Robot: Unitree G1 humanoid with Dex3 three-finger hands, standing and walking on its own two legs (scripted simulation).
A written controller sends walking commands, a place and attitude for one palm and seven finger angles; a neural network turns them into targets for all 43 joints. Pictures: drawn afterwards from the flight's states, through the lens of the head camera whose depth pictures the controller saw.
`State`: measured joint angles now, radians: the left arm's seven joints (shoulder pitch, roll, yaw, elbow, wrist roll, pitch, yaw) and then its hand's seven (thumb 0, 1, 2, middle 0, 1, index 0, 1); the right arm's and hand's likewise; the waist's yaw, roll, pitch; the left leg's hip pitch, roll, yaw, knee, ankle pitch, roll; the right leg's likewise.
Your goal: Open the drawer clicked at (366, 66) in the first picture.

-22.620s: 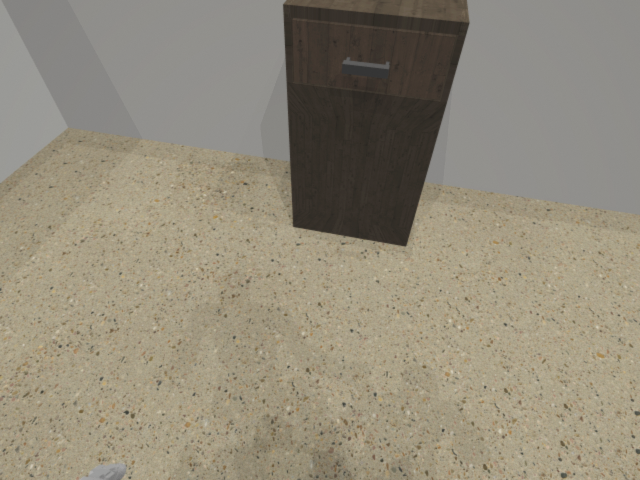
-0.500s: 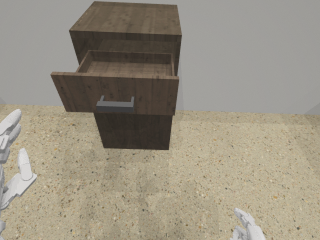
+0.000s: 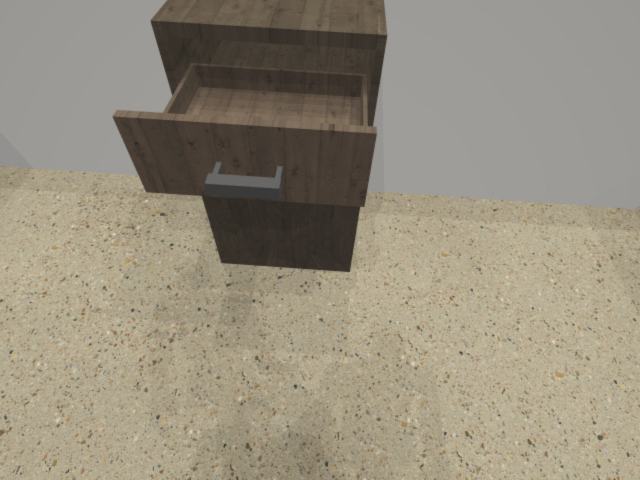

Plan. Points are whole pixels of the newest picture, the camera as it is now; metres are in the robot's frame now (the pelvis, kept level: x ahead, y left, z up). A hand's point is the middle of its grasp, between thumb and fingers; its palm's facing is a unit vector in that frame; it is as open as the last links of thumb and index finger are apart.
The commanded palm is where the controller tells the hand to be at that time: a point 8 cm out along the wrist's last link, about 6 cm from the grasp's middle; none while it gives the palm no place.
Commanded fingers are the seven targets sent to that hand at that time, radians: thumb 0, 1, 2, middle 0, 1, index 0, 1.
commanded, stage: let the arm hang, fingers relaxed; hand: left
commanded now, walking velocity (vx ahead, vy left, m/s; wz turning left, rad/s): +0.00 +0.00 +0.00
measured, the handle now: (246, 177) +0.60 +0.17 -0.01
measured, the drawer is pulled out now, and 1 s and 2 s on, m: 0.30 0.30 0.30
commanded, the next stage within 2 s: look to check the result in 0.66 s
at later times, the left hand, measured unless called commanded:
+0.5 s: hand out of the picture +0.01 +0.17 -0.17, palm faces +0.01 -0.98 -0.18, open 7.3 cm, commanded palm none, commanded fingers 0.00 0.90 0.90 -0.20 -0.30 -0.20 -0.30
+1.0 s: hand out of the picture +0.02 +0.17 -0.17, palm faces -0.01 -0.98 -0.18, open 7.4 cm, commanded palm none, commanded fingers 0.00 0.90 0.90 -0.20 -0.30 -0.20 -0.30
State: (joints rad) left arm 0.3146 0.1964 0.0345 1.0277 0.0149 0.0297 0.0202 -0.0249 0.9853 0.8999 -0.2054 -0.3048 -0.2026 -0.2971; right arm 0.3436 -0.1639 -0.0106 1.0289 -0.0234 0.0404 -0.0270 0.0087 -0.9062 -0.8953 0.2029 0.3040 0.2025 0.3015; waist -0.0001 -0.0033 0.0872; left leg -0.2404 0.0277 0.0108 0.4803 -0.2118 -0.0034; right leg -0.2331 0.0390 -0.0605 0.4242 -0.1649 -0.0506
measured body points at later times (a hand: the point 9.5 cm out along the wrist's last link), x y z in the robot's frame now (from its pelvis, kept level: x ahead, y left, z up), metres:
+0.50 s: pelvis +0.01 +0.01 +0.00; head +0.01 +0.00 +0.45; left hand +0.01 +0.22 -0.16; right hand -0.03 -0.18 -0.17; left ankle +0.03 +0.12 -0.74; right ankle +0.04 -0.09 -0.74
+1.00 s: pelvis +0.02 +0.01 +0.00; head +0.04 +0.00 +0.45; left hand +0.02 +0.22 -0.16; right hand -0.01 -0.19 -0.16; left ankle +0.03 +0.12 -0.74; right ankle +0.04 -0.09 -0.74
